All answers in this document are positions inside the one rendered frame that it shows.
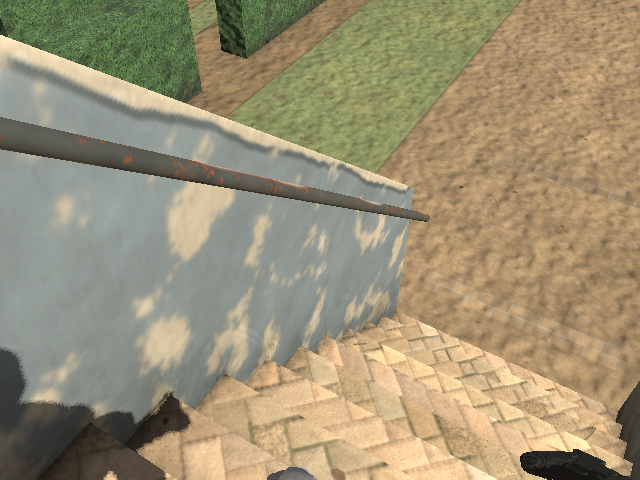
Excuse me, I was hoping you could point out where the robot right hand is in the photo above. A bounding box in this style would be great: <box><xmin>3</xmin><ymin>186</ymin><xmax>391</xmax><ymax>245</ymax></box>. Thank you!
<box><xmin>520</xmin><ymin>449</ymin><xmax>633</xmax><ymax>480</ymax></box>

